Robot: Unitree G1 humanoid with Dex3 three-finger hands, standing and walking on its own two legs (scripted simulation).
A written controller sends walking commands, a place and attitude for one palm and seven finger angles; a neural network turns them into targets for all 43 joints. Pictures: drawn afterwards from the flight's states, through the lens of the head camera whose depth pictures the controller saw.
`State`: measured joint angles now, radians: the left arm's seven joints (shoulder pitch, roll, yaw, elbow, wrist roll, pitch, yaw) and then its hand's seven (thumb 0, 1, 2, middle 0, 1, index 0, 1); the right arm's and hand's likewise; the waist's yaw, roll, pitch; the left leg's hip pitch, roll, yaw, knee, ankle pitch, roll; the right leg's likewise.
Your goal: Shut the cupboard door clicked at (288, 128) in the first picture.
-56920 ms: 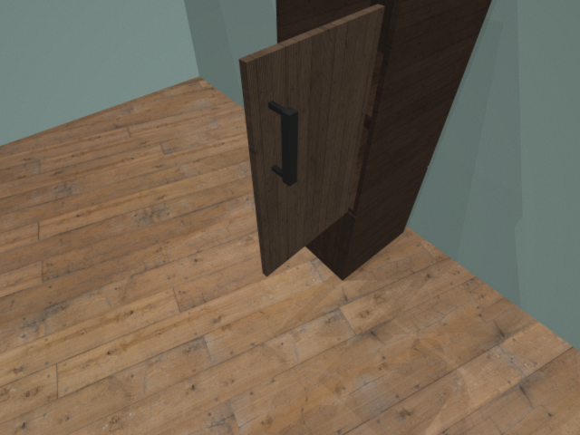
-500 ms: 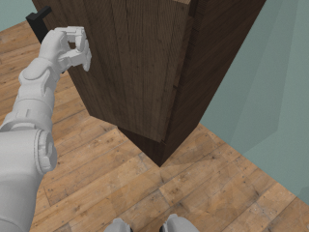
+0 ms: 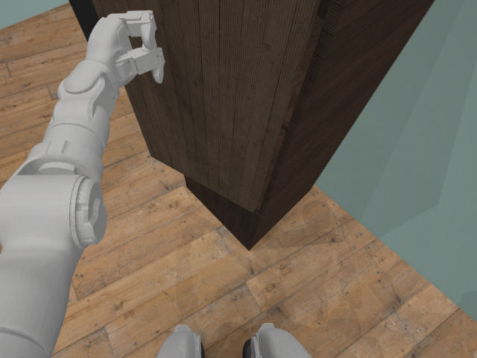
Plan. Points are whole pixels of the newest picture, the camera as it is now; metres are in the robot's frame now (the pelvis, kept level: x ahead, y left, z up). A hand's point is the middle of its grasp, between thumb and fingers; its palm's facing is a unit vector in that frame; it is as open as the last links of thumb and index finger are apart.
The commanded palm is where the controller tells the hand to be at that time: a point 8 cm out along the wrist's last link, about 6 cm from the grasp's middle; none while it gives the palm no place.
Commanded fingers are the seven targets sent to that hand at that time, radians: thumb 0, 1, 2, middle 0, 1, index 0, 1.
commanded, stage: pull the fist back off the door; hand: left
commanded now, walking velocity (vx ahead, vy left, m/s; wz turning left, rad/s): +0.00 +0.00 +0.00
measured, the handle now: (105, 33) +0.61 +0.16 +0.14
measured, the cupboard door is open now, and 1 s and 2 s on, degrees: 16 11 11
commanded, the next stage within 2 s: draw the hand back to the body in 0.80 s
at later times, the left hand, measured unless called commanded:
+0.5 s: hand (165, 60) +0.52 +0.06 +0.16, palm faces +0.01 -1.00 -0.02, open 3.1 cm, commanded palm +0.47 +0.11 +0.14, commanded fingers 0.00 0.90 0.90 -1.30 -1.50 -1.30 -1.50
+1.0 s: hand (169, 95) +0.46 +0.06 +0.15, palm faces -0.01 -1.00 +0.01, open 3.1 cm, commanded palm +0.42 +0.12 +0.15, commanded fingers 0.00 0.90 0.90 -1.30 -1.50 -1.30 -1.50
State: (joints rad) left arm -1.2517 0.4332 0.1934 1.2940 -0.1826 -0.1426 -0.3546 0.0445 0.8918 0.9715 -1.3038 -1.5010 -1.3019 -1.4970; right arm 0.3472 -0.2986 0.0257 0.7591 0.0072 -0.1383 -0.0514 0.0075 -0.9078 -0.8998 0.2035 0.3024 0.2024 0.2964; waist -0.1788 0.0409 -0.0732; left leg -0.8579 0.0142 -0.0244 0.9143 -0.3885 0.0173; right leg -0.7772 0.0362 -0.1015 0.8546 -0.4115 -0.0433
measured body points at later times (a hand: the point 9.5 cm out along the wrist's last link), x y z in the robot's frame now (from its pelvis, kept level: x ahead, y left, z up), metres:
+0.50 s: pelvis +0.02 -0.01 +0.02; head +0.08 -0.02 +0.47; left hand +0.51 +0.12 +0.16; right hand -0.02 -0.25 -0.11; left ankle +0.02 +0.11 -0.69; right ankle -0.01 -0.10 -0.69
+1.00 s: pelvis +0.00 -0.01 +0.03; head +0.04 -0.02 +0.48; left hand +0.46 +0.11 +0.15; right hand +0.10 -0.25 -0.09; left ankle +0.02 +0.11 -0.69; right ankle -0.01 -0.10 -0.69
